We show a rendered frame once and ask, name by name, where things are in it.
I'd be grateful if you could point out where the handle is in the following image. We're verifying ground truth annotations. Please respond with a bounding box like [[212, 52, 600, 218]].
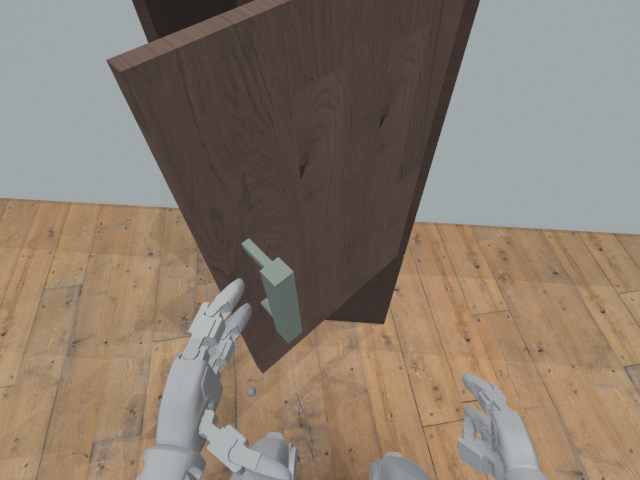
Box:
[[241, 238, 302, 344]]

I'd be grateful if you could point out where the right robot thigh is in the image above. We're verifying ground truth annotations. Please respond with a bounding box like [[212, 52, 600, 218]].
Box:
[[369, 456, 431, 480]]

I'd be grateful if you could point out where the left robot thigh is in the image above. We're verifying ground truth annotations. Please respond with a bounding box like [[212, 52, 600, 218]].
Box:
[[229, 438, 298, 480]]

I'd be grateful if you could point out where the right robot hand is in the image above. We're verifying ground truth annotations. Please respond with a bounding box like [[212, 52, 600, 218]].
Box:
[[458, 372, 541, 480]]

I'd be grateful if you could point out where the left robot hand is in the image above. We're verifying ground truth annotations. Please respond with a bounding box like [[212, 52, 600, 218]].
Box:
[[155, 278, 292, 480]]

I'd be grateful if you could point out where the robot thigh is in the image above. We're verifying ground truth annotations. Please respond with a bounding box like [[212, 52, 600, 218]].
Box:
[[369, 456, 431, 480], [229, 438, 298, 480]]

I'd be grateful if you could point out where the robot left forearm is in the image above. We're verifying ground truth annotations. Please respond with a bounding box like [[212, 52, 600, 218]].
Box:
[[135, 445, 206, 480]]

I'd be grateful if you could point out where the cupboard door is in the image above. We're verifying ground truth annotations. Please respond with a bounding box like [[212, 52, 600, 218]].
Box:
[[106, 0, 465, 373]]

